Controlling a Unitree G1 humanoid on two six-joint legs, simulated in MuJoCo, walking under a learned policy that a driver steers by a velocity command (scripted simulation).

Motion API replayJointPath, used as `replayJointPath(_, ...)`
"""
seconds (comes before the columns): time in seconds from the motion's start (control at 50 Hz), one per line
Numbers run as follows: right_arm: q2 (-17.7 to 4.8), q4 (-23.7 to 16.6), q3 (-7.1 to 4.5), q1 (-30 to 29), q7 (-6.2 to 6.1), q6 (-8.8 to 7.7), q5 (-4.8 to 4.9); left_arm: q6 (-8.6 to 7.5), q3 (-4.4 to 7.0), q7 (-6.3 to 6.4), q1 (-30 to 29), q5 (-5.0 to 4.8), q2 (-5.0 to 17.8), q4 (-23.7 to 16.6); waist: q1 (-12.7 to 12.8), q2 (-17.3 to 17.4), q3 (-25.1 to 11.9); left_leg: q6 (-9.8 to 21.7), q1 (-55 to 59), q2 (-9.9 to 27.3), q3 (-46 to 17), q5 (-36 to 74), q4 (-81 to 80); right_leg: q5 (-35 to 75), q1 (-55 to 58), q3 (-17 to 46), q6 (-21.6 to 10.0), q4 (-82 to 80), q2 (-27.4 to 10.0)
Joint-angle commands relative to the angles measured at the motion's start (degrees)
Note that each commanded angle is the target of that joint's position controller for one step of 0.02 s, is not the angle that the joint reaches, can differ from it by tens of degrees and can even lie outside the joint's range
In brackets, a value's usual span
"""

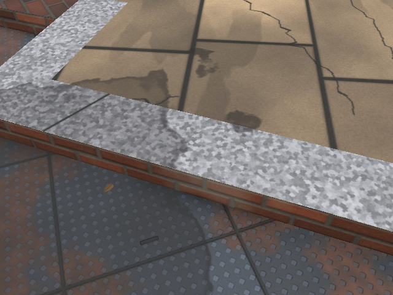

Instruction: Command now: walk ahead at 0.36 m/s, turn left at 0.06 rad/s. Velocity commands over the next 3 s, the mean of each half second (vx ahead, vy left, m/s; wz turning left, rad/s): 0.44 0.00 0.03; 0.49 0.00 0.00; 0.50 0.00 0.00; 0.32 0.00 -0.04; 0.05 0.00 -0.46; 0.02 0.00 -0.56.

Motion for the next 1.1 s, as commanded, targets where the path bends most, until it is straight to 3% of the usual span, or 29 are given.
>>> replayJointPath(0.02, -2.42, -1.98, -0.28, 1.71, -0.74, -2.19, 0.09, -0.46, 2.50, -0.30, -1.79, -0.81, 9.56, -1.75, -4.19, -6.42, 3.14, 2.75, 10.54, -2.22, 3.96, 8.15, -12.88, -3.73, -9.15, 10.74, -8.85, -3.61, -11.17)
replayJointPath(0.04, -4.10, 0.08, -0.81, 7.15, -1.39, -2.78, -0.16, -0.75, 1.97, -0.25, -2.59, -0.82, 7.66, -2.07, -6.51, -3.36, 0.77, 3.42, 21.61, -0.45, 0.85, 7.67, -13.26, -4.39, -16.54, 8.54, -7.12, 1.31, -9.37)
replayJointPath(0.06, -8.14, 1.45, -1.68, 14.44, -2.17, -3.42, -0.96, -1.13, 0.69, -0.45, -5.27, -0.64, 3.62, -3.93, -10.20, 5.84, -2.48, 5.22, 30.54, 11.02, -13.38, -4.69, -19.21, -9.65, -24.87, 2.58, -4.61, 14.97, -4.59)
replayJointPath(0.08, -15.54, 2.40, -3.54, 18.70, -2.23, -3.33, -0.21, -1.52, 0.15, -0.54, -8.16, -0.63, 2.18, -6.72, -11.69, 16.33, -0.73, 11.56, 31.05, 23.16, -34.28, -17.84, -26.69, -17.67, -37.15, -4.56, -3.23, 27.92, 1.89)
replayJointPath(0.1, -12.20, 2.34, -2.92, 15.86, -2.11, -3.19, -0.31, -1.14, 1.59, -0.46, -9.26, 0.49, 7.94, -6.17, -9.56, 7.09, 4.96, 13.93, 25.27, 23.63, -33.69, -18.30, -26.00, -16.58, -39.52, -0.56, -3.94, 36.28, -2.11)
replayJointPath(0.14, -6.49, 0.38, -1.19, 8.64, -1.44, -3.74, 0.01, -1.41, 1.54, -1.89, -6.27, 0.10, 6.66, -3.97, -5.04, 4.41, 6.79, 11.33, 20.10, 17.08, -23.72, -8.96, -26.64, -7.45, -37.37, 0.87, -3.36, 38.57, -4.86)
replayJointPath(0.18, -5.26, 0.80, -0.63, 8.11, -1.55, -4.59, 0.29, -1.13, 1.48, -2.65, -6.65, 0.92, 6.18, -3.45, -3.92, 5.08, 5.77, 10.14, 18.82, 13.61, -16.54, 3.73, -27.55, -2.32, -35.36, -0.70, -1.54, 38.53, -5.90)
replayJointPath(0.24, -5.16, 3.25, -0.44, 11.63, -1.45, -5.37, 0.94, -0.57, 1.08, -3.06, -10.30, 1.23, 4.80, -4.78, -3.77, 4.44, 5.18, 10.75, 18.38, 12.19, -10.83, 20.54, -26.79, 2.07, -36.36, -2.77, 0.73, 37.79, -5.94)
replayJointPath(0.3, -4.85, 4.86, -0.13, 13.14, -1.44, -5.47, 0.89, -0.43, 0.25, -3.27, -17.12, 0.89, 3.41, -7.46, -4.53, 4.63, 6.65, 10.67, 15.61, 10.61, -6.90, 28.07, -26.70, 6.46, -35.04, -4.59, 1.97, 29.95, -5.44)
replayJointPath(0.4, -6.70, 7.13, -0.36, 15.10, -1.77, -5.68, 0.77, -0.38, -0.39, -2.97, -22.84, 0.24, 3.44, -9.97, -4.97, 4.74, 7.47, 9.56, 15.47, 12.38, -5.19, 34.96, -26.54, 10.29, -25.65, -6.28, -0.94, 16.91, -3.16)
replayJointPath(0.44, -7.61, 7.69, -0.52, 13.92, -2.05, -5.62, 0.70, -0.62, 0.05, -2.33, -19.90, 0.30, 4.53, -9.39, -2.80, 4.51, 5.73, 8.34, 18.38, 13.21, -4.14, 47.36, -21.56, 7.70, -20.64, -6.56, -3.09, 14.79, -1.40)
replayJointPath(0.48, -8.42, 8.15, -0.76, 12.93, -2.24, -5.07, 0.42, -1.27, 1.20, -1.17, -6.92, 0.44, 6.63, -5.13, 3.01, 3.51, -1.68, 6.51, 18.59, 11.33, -1.57, 59.44, -4.78, 5.68, -5.85, -7.70, -5.40, 10.69, 2.01)
replayJointPath(0.5, -7.49, 7.81, -0.37, 13.28, -2.17, -4.97, 0.50, -1.85, 2.15, -0.38, 2.70, 1.41, 9.23, -2.26, 6.40, 1.49, -7.28, 5.71, 10.00, 8.81, -0.23, 48.72, 9.17, 3.42, 8.26, -3.14, -7.16, 9.67, -2.32)
replayJointPath(0.52, -0.89, 5.80, 1.21, 18.38, -1.56, -5.02, 2.09, -2.16, 3.56, 0.21, 8.72, 2.90, 15.69, -1.59, 4.66, -10.88, -15.63, 3.52, -7.42, 1.48, 3.06, 18.07, 31.19, -9.19, 23.76, 21.76, -12.23, 6.19, -19.94)
replayJointPath(0.54, -3.63, 6.94, 0.18, 19.82, -1.43, -5.13, 1.57, -1.64, 3.53, -0.52, 6.29, 1.02, 15.58, -1.45, 3.16, -13.51, -18.12, 4.22, -15.71, -4.26, -3.46, -8.35, 41.47, -12.85, 22.77, 41.83, -15.83, -4.26, -25.11)
replayJointPath(0.56, -6.17, 5.90, -0.61, 14.50, -1.39, -4.93, 0.78, -1.50, 2.79, -0.76, -1.14, -0.32, 12.38, -2.29, 0.26, -7.71, -7.84, 5.15, -19.46, 0.63, -5.43, -3.12, 42.86, -17.58, 14.12, 32.97, -13.94, -4.96, -22.36)
replayJointPath(0.58, -5.58, 5.24, -0.35, 11.03, -0.91, -5.29, 0.61, -1.85, 1.65, -1.03, -5.93, -0.64, 7.98, -3.05, -0.84, -3.51, -1.69, 5.27, -18.65, 3.26, -4.58, 2.07, 39.41, -13.94, 5.22, 24.85, -12.66, -6.89, -19.88)
replayJointPath(0.6, -3.93, 5.42, -0.11, 10.12, -0.70, -5.13, 0.59, -2.31, 1.03, -1.07, -7.64, -0.46, 6.08, -2.72, -2.46, -2.79, 1.11, 5.13, -16.19, 5.19, -3.99, 4.42, 35.75, -7.66, -0.11, 18.98, -10.76, -8.63, -16.97)
replayJointPath(0.62, -3.29, 5.72, 0.00, 10.41, -0.49, -4.43, -0.35, -2.75, 0.50, -0.94, -7.71, -0.62, 4.66, -1.72, -3.92, -3.11, 2.50, 4.61, -13.31, 6.36, -3.78, 5.67, 33.22, -1.28, -4.04, 14.19, -9.02, -9.60, -14.29)
replayJointPath(0.66, -1.73, 6.53, 0.41, 11.84, 0.07, -3.25, -0.82, -3.75, 0.30, -0.97, -5.58, -0.62, 4.47, -0.09, -4.99, -3.71, 1.45, 3.46, -10.82, 6.61, -2.52, 6.57, 32.05, 8.24, -5.71, 10.00, -9.93, -10.38, -13.52)
replayJointPath(0.7, -1.40, 5.68, 0.44, 8.76, 0.30, -2.83, -0.69, -4.35, 0.49, -1.03, -3.56, -0.89, 5.49, 1.37, -5.19, -3.00, 2.44, 2.36, -14.07, 7.55, -1.38, 9.16, 29.03, 9.87, -5.12, 6.99, -10.36, -11.97, -12.74)
replayJointPath(0.82, -0.84, 1.00, 0.81, -5.79, 0.56, -2.96, -0.25, -4.38, -0.05, -0.72, 2.11, -0.94, 5.12, 4.23, -2.08, -2.70, 5.47, -0.23, -20.41, 7.44, 1.82, 19.86, 12.13, 16.48, -0.37, 1.90, -9.29, -13.29, -10.31)
replayJointPath(0.92, -0.47, -1.44, 1.31, -12.64, 0.16, -3.39, 0.01, -4.20, -0.39, 0.07, 6.18, -0.32, 5.09, 6.44, -0.21, -3.78, 5.22, 1.08, -17.87, 4.52, 3.83, 20.92, 1.66, 29.10, 6.92, 0.06, -8.52, -9.44, -11.37)
replayJointPath(0.98, -1.73, -1.48, 0.89, -10.72, -0.46, -4.18, 0.03, -3.90, -0.21, 0.62, 4.18, 0.21, 6.20, 6.57, -2.27, -4.68, 3.59, 3.67, -12.43, 2.19, 4.14, 15.40, -1.83, 43.18, 10.47, -0.16, -7.33, -3.23, -12.73)
replayJointPath(1.02, -2.96, 2.27, 0.08, 0.85, -1.31, -5.14, -0.43, -3.51, -0.32, 0.64, 1.97, 0.01, 6.44, 6.25, -7.24, -3.80, -2.71, 6.29, 0.40, -1.18, 5.72, 15.47, -7.42, 53.48, 11.04, -1.43, -5.70, 10.91, -10.92)
replayJointPath(1.04, -4.92, 5.22, -0.74, 10.73, -2.09, -5.55, -1.43, -3.52, -0.69, 0.65, 1.60, -0.42, 5.70, 5.61, -10.87, -3.15, -8.00, 8.10, 14.50, 3.11, 1.92, 18.56, -7.82, 42.90, 2.60, -2.97, -4.75, 23.01, -8.82)
replayJointPath(1.06, -12.17, 6.07, -2.64, 17.96, -2.69, -5.49, -2.80, -3.72, -2.16, 0.08, 6.25, -2.44, 0.16, 3.34, -9.95, 9.22, -16.25, 14.91, 33.58, 20.81, -20.99, 22.80, -7.86, 13.60, -17.57, -6.90, -1.78, 44.60, -1.56)
replayJointPath(1.08, -12.38, 6.74, -3.26, 17.28, -1.88, -4.34, -0.56, -3.15, -0.85, 0.39, 8.18, -1.58, 3.65, 5.11, -8.99, 10.09, -19.32, 18.57, 34.24, 25.19, -34.19, 24.33, -13.41, -16.89, -25.69, -1.96, -2.12, 56.20, 3.68)
replayJointPath(1.1, -9.69, 5.53, -2.65, 10.75, -1.50, -4.00, 0.76, -2.69, -0.16, 0.35, 4.55, -0.11, 4.95, 4.79, -6.43, 4.32, -11.08, 16.92, 26.03, 22.11, -27.15, 13.22, -14.99, -12.87, -29.06, 1.85, -2.89, 59.25, -0.47)
Next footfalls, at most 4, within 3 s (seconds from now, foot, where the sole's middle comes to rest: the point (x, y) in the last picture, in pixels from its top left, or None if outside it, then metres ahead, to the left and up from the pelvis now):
0.04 left None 0.05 0.11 -0.79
0.50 right None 0.39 -0.09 -0.79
1.04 left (195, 251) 0.67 0.09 -0.79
1.62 right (244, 154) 1.02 -0.09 -0.65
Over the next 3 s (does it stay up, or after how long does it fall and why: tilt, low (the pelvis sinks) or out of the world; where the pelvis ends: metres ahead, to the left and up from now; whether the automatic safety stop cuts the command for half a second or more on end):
stays up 1.07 -0.07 0.13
